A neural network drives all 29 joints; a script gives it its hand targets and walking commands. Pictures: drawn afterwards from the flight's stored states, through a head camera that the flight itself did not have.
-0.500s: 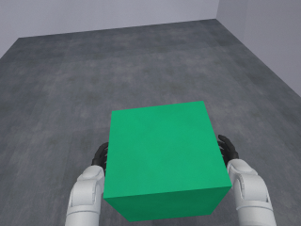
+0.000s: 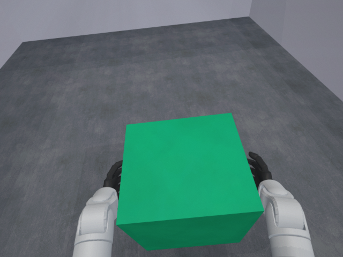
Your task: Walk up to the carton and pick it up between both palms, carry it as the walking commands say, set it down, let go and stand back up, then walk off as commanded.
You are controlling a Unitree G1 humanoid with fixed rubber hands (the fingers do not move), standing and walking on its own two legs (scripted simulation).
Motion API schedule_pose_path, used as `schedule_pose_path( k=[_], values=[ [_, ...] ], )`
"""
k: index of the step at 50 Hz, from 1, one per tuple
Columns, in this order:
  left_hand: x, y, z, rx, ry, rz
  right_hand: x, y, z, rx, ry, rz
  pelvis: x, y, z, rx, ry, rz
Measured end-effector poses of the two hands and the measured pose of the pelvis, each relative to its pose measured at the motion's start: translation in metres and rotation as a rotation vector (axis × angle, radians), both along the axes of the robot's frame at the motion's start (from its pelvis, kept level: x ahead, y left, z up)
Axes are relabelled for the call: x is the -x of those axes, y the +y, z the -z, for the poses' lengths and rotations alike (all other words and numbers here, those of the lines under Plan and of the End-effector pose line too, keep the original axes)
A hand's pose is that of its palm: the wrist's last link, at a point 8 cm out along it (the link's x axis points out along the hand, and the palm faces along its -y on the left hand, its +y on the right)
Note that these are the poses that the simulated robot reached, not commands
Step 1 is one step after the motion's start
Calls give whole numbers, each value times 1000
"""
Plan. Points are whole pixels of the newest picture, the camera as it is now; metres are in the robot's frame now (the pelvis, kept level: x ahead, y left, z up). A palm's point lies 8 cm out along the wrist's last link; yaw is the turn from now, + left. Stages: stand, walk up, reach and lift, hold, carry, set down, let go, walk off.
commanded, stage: carry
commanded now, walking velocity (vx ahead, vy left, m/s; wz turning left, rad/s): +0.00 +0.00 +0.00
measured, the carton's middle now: (186, 186) +0.30 +0.00 -0.03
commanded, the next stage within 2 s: hold in 0.34 s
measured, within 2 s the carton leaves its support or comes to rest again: neither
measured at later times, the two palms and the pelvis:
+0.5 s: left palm (103, 194) +0.25 +0.19 +0.05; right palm (265, 189) +0.25 -0.17 +0.05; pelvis +0.00 +0.00 +0.01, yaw -8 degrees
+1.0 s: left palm (106, 181) +0.29 +0.20 +0.01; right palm (252, 181) +0.28 -0.15 +0.03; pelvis -0.02 +0.04 +0.01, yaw -13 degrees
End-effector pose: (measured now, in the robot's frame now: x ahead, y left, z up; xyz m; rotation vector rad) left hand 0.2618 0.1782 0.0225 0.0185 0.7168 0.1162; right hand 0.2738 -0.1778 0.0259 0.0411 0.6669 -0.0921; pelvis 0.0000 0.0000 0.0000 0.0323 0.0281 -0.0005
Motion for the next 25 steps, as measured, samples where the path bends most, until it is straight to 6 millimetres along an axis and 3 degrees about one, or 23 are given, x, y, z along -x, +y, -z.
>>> schedule_pose_path(
  k=[18,25],
  values=[
    [-1,-2,-4,7,-11,0,1,-2,-5,-5,-12,11,0,-1,0,-4,0,3],
    [17,8,-23,-29,-26,45,25,9,-25,14,-24,45,-4,-5,-12,-12,-97,148]
  ],
)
